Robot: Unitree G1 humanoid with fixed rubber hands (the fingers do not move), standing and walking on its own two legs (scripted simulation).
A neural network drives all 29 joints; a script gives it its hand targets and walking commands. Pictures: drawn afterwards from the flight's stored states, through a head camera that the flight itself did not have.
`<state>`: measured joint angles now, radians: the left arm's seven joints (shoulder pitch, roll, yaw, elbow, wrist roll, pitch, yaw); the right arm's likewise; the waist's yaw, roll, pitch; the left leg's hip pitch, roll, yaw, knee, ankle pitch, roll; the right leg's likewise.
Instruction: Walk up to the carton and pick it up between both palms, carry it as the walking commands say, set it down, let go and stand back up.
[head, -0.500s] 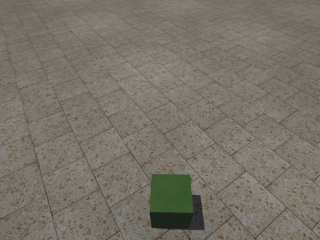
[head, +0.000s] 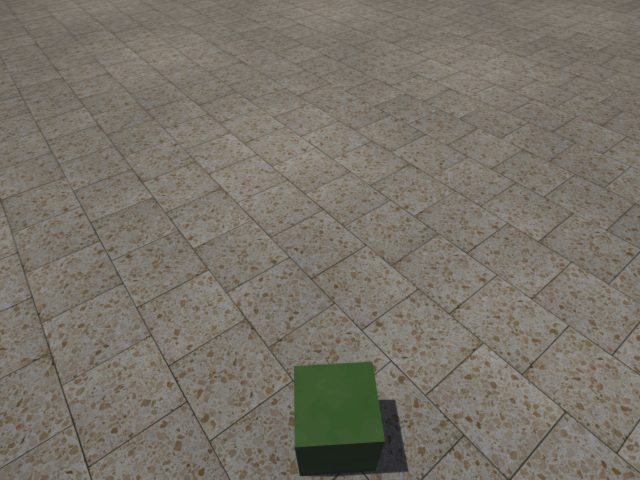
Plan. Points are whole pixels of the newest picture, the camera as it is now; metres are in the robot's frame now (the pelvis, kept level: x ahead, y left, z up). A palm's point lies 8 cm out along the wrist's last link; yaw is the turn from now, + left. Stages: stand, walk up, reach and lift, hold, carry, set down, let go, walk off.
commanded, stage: walk up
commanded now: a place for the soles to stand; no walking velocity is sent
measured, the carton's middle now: (335, 419) +0.44 +0.00 -0.62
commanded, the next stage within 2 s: reach and lift in 1.54 s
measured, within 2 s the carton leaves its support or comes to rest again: neither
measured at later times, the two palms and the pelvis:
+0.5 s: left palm out of the picture +0.10 +0.32 -0.07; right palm out of the picture +0.10 -0.32 -0.09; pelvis -0.01 -0.01 +0.01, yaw +0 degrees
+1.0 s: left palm out of the picture +0.09 +0.29 -0.05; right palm out of the picture +0.07 -0.34 -0.08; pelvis -0.03 -0.03 +0.02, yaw +0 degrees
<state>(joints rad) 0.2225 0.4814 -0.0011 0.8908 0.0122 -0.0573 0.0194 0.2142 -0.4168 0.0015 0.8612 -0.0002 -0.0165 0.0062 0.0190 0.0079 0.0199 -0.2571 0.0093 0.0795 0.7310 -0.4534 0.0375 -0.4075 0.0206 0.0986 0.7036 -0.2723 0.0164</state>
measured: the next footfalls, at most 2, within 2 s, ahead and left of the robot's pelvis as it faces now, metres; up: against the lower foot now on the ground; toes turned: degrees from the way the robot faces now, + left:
none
